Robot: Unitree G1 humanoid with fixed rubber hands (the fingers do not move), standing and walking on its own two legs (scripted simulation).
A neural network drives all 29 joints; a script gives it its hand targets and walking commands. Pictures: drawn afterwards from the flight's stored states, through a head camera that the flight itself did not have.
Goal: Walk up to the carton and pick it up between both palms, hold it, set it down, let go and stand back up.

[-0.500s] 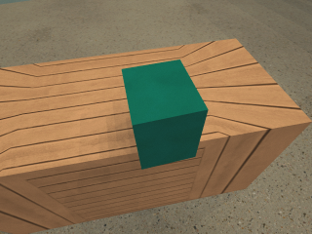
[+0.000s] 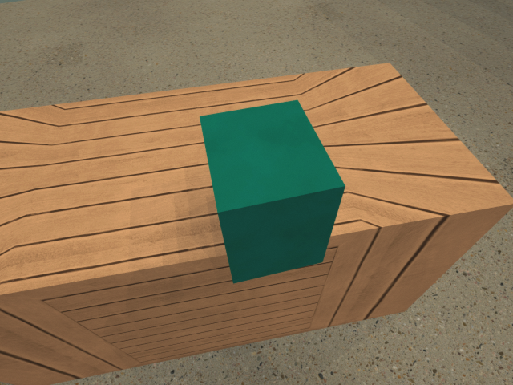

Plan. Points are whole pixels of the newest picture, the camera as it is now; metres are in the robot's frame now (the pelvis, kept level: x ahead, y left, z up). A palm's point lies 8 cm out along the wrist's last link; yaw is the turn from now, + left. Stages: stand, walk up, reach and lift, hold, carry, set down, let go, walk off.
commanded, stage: walk up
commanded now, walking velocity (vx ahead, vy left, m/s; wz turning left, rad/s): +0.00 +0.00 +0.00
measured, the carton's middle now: (264, 193) +0.41 +0.02 +0.04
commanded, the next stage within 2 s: none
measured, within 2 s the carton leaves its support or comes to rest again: neither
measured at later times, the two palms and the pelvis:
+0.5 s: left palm out of the picture +0.00 +0.15 -0.12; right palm out of the picture +0.02 -0.33 -0.16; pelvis -0.01 -0.08 +0.00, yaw +8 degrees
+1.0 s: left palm out of the picture -0.06 +0.16 -0.15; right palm out of the picture +0.09 -0.24 -0.13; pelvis +0.01 -0.04 +0.00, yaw +8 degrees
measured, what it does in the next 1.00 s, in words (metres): steps on the spot: right foot, then left foot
